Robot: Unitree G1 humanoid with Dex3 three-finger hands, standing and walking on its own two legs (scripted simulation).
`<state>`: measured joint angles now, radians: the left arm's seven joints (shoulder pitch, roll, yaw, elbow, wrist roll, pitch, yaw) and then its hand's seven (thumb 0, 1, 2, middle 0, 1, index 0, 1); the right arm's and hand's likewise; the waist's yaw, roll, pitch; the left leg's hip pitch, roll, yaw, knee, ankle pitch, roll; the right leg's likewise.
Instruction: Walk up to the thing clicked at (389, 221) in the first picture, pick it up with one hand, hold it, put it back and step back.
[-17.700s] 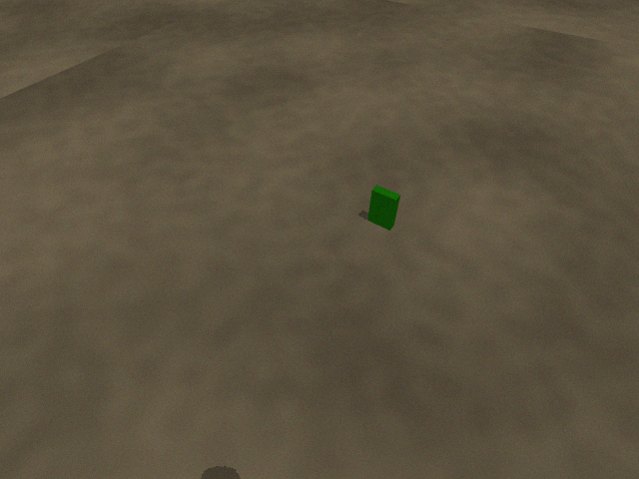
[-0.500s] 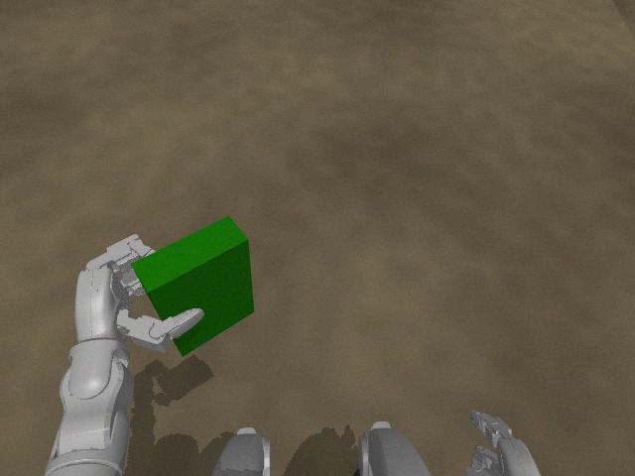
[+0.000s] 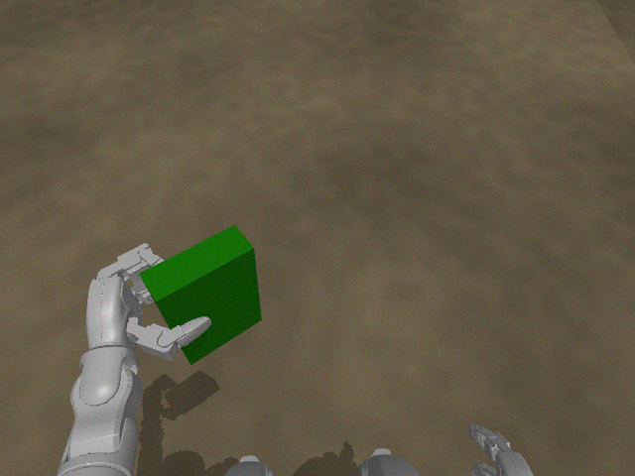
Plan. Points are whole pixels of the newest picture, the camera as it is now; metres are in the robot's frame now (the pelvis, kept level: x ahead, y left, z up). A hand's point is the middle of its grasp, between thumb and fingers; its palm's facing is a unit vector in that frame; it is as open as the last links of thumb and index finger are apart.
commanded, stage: hold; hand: left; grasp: from the side
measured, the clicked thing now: (211, 300) +0.34 +0.13 +0.02
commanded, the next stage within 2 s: crouch in 0.66 s
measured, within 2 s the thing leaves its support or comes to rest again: neither
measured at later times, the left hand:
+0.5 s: hand (167, 287) +0.34 +0.17 +0.06, palm faces +0.13 -0.99 -0.02, open 8.5 cm
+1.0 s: hand (168, 297) +0.33 +0.17 +0.05, palm faces +0.17 -0.99 -0.01, open 8.6 cm
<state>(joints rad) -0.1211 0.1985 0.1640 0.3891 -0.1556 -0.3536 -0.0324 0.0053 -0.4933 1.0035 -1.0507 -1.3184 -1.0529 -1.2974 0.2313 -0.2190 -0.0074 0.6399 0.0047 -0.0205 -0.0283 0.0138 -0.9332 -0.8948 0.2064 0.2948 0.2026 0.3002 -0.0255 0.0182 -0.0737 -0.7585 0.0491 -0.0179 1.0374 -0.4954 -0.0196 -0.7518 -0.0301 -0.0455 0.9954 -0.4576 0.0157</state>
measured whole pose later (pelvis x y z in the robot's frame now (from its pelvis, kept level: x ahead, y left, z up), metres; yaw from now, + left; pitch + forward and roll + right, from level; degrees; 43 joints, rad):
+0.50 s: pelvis +0.01 +0.00 +0.02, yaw +0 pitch +9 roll -1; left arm -0.12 0.19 0.16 0.42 -0.16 -0.37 -0.04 0.00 -0.50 1.02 -1.05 -1.34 -1.05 -1.32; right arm 0.23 -0.22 -0.01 0.64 0.00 0.02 -0.02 0.01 -0.94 -0.90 0.21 0.29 0.20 0.30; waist -0.02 0.02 -0.05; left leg -0.62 0.05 -0.01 0.93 -0.47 -0.02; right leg -0.62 -0.03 -0.04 0.90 -0.43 0.02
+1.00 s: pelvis +0.00 +0.00 +0.02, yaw +0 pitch +9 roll -1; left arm -0.14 0.16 0.17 0.49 -0.15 -0.40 -0.01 0.00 -0.53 1.05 -1.05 -1.39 -1.05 -1.37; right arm 0.21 -0.22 -0.02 0.64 -0.01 0.00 0.00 0.01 -0.89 -0.90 0.20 0.29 0.20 0.30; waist -0.02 0.01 -0.04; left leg -0.63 0.04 -0.01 0.92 -0.45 -0.02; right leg -0.63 -0.03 -0.04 0.89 -0.41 0.01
